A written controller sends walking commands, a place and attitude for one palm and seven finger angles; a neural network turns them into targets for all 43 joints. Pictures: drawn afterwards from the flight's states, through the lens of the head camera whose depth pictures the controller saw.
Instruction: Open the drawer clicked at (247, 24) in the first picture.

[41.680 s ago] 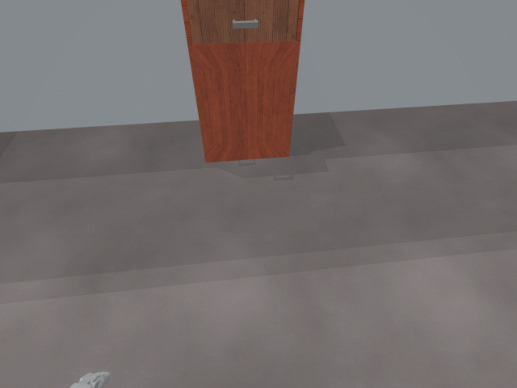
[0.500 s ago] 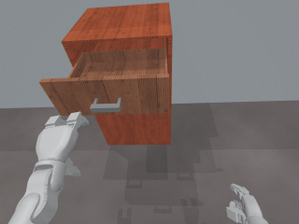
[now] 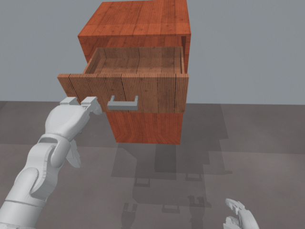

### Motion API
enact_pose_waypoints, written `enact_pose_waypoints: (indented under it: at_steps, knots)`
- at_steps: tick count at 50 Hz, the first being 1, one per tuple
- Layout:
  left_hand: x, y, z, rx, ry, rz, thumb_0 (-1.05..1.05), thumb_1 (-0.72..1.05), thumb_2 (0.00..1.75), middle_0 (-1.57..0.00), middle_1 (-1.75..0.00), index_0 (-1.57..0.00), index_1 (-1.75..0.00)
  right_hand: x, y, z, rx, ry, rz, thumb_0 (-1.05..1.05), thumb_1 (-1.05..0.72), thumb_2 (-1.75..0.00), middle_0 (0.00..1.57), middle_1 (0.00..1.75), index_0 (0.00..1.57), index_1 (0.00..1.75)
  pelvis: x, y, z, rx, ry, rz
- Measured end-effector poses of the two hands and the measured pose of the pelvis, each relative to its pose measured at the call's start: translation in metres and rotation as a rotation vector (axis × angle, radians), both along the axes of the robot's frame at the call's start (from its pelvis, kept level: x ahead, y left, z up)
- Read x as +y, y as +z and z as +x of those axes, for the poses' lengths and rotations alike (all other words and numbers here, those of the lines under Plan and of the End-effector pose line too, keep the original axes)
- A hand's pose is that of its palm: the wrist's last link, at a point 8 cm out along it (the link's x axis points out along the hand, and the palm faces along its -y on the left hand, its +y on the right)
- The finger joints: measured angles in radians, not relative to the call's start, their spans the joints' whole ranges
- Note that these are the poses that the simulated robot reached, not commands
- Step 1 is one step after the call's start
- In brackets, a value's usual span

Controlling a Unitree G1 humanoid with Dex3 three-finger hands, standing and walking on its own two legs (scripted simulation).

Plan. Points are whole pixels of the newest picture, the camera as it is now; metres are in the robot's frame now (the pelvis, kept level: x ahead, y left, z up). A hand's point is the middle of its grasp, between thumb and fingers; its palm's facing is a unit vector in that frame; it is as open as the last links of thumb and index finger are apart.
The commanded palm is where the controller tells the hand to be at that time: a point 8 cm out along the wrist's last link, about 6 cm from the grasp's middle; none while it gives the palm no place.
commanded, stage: raise the hand with hooked fingers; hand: left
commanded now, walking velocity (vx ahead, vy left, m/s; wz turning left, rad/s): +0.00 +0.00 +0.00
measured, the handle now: (123, 101) +0.52 +0.19 +0.01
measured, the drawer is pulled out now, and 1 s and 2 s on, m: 0.29 0.29 0.28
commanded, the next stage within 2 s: move the hooked fingers above the handle in 0.16 s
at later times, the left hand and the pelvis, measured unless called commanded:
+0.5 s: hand (92, 128) +0.32 +0.20 +0.11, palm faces +0.04 -0.05 -1.00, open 13.8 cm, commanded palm +0.31 +0.22 +0.17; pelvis -0.01 -0.04 +0.00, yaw +1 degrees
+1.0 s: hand (95, 111) +0.39 +0.22 +0.09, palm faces +0.07 -0.05 -1.00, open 13.8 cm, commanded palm +0.36 +0.22 +0.15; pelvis +0.02 -0.04 -0.01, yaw +0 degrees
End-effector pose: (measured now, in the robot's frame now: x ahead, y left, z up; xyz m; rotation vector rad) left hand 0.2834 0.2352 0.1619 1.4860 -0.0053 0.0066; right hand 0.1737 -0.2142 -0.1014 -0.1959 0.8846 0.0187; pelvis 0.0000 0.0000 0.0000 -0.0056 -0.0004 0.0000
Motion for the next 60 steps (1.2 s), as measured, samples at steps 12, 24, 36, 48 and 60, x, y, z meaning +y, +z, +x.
enact_pose_waypoints:
  at_steps: [12,24,36,48,60]
  knots:
    - [0.006,0.016,-0.007,-0.114,0.105,0.007,0.00,-0.49,0.30,-0.32,-1.20,-0.32,-1.20,-0.021,-0.006,-0.005,0.020,-0.011,0.002,0.01,-0.90,-0.90,0.20,0.30,0.20,0.30,-0.014,0.001,-0.009,0.008,0.010,0.006]
    - [-0.031,-0.003,0.010,-0.022,0.006,0.038,0.00,-0.49,0.30,-0.32,-1.20,-0.33,-1.20,-0.036,0.003,0.010,-0.058,-0.027,-0.005,0.01,-0.90,-0.90,0.20,0.30,0.21,0.30,-0.036,0.000,-0.008,0.005,0.011,0.013]
    - [-0.022,-0.009,0.049,0.038,0.084,0.048,0.00,-0.49,0.30,-0.32,-1.20,-0.32,-1.20,-0.075,-0.013,-0.009,0.046,-0.090,-0.061,0.01,-0.90,-0.90,0.20,0.30,0.21,0.30,-0.048,-0.002,0.004,0.057,0.012,0.015]
    - [-0.019,-0.017,0.075,-0.045,0.031,0.027,0.00,-0.48,0.30,-0.32,-1.20,-0.32,-1.20,-0.084,-0.021,-0.020,0.113,-0.157,-0.090,0.01,-0.90,-0.90,0.20,0.30,0.20,0.30,-0.042,-0.007,0.017,0.110,-0.003,0.014]
    - [-0.020,-0.039,0.095,0.054,0.025,0.021,0.00,-0.49,0.30,-0.32,-1.20,-0.32,-1.20,-0.057,-0.022,-0.011,0.112,-0.148,-0.064,0.01,-0.90,-0.90,0.20,0.30,0.21,0.30,-0.024,-0.009,0.023,0.127,0.006,0.004]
